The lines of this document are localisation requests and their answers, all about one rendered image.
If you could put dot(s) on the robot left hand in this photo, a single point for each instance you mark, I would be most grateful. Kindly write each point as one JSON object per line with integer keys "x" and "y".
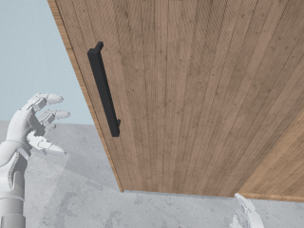
{"x": 24, "y": 122}

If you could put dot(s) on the wardrobe door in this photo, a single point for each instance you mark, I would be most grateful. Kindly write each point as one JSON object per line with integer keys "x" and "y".
{"x": 282, "y": 171}
{"x": 204, "y": 89}

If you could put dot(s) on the robot left forearm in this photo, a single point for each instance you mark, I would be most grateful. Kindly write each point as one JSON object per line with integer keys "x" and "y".
{"x": 14, "y": 157}

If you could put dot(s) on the handle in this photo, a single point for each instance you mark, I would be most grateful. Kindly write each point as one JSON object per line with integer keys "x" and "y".
{"x": 98, "y": 69}

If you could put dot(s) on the robot right hand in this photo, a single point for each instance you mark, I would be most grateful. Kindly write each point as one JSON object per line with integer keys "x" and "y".
{"x": 250, "y": 218}

